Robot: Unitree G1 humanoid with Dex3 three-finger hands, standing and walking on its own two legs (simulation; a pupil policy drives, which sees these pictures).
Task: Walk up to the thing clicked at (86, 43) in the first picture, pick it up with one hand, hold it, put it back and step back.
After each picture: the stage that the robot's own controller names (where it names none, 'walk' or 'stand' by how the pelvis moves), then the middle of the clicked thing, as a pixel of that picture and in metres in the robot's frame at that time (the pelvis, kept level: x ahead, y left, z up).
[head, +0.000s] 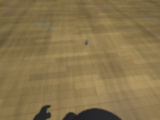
stand; (86, 42) +1.68 +0.10 -0.72
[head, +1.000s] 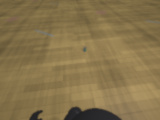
walk; (84, 49) +1.53 +0.22 -0.72
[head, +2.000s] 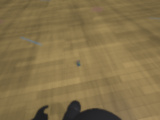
walk; (78, 63) +0.98 +0.28 -0.72
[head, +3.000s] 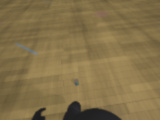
walk; (76, 82) +0.59 +0.24 -0.71
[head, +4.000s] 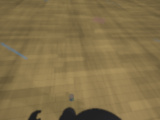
walk; (71, 97) +0.38 +0.16 -0.70
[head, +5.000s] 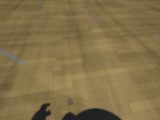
stand; (70, 101) +0.32 +0.20 -0.72
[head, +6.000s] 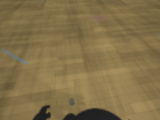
stand; (71, 101) +0.31 +0.19 -0.73
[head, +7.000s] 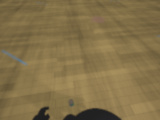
stand; (71, 102) +0.31 +0.20 -0.73
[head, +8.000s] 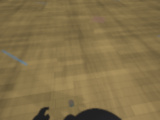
stand; (71, 103) +0.30 +0.20 -0.73
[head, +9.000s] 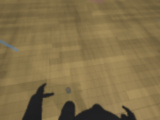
go down; (68, 90) +0.33 +0.20 -0.67
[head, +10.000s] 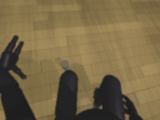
go down; (65, 65) +0.40 +0.21 -0.30
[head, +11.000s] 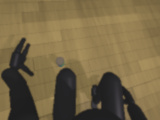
close in; (60, 62) +0.39 +0.22 -0.28
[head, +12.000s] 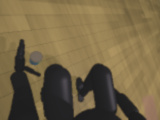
close in; (35, 58) +0.39 +0.24 -0.22
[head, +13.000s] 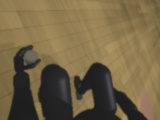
close; (30, 58) +0.38 +0.25 -0.22
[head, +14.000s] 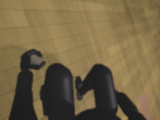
lift; (36, 60) +0.35 +0.24 -0.22
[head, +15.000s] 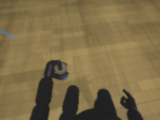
lift; (61, 71) +0.32 +0.19 +0.00
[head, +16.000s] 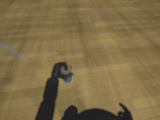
hold; (66, 74) +0.32 +0.16 +0.01
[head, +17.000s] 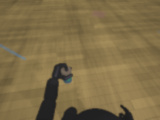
hold; (66, 75) +0.32 +0.17 +0.00
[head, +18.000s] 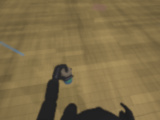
hold; (67, 76) +0.32 +0.16 -0.02
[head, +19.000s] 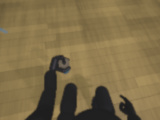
crouch; (64, 66) +0.37 +0.18 -0.07
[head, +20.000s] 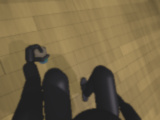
lower; (42, 55) +0.41 +0.22 -0.21
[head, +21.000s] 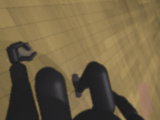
lower; (26, 53) +0.42 +0.25 -0.23
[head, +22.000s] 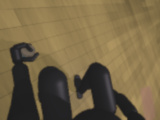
lower; (28, 54) +0.41 +0.26 -0.22
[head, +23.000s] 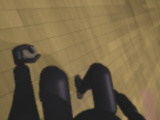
lower; (30, 55) +0.40 +0.26 -0.22
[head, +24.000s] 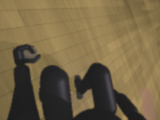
rest; (30, 55) +0.40 +0.25 -0.22
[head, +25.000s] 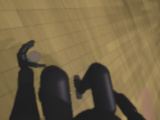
open; (33, 58) +0.38 +0.23 -0.23
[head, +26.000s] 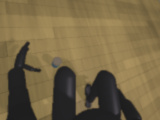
stand; (56, 62) +0.38 +0.20 -0.26
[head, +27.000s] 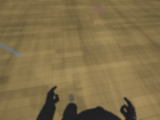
stand; (71, 97) +0.32 +0.16 -0.63
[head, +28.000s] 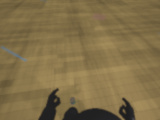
stand; (72, 100) +0.33 +0.16 -0.66
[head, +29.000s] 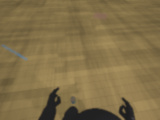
stand; (73, 100) +0.33 +0.16 -0.67
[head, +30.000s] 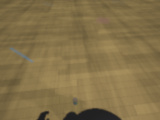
stand; (75, 101) +0.35 +0.16 -0.72
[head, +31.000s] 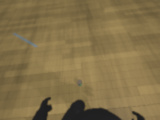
walk; (79, 82) +0.43 +0.17 -0.70
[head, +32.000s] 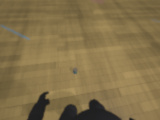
walk; (75, 70) +0.66 +0.14 -0.71
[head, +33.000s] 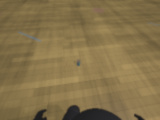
stand; (78, 62) +0.97 +0.22 -0.70
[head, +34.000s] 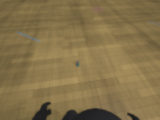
stand; (77, 63) +0.95 +0.22 -0.72
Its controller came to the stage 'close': yes
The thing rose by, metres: 0.71
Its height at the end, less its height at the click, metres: +0.00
